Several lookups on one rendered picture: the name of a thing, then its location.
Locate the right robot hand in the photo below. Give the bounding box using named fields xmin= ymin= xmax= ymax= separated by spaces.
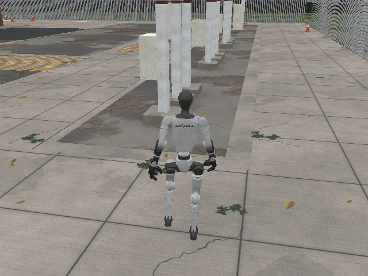
xmin=203 ymin=159 xmax=217 ymax=172

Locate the robot right forearm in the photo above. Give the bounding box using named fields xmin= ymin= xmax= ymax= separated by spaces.
xmin=206 ymin=140 xmax=216 ymax=162

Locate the left robot hand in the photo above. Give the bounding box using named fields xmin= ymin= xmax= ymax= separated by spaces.
xmin=148 ymin=165 xmax=162 ymax=181

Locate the robot left upper arm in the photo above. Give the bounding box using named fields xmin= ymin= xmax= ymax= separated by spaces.
xmin=157 ymin=116 xmax=173 ymax=148

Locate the robot left foot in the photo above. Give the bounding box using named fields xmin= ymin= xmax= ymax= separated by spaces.
xmin=164 ymin=216 xmax=173 ymax=227

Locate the robot right upper arm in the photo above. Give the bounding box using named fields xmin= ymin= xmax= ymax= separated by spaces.
xmin=197 ymin=116 xmax=212 ymax=148

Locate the robot left forearm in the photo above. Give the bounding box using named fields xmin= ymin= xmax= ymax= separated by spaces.
xmin=150 ymin=139 xmax=163 ymax=167

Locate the right robot thigh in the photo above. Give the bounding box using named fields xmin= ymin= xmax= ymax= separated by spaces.
xmin=190 ymin=161 xmax=204 ymax=205

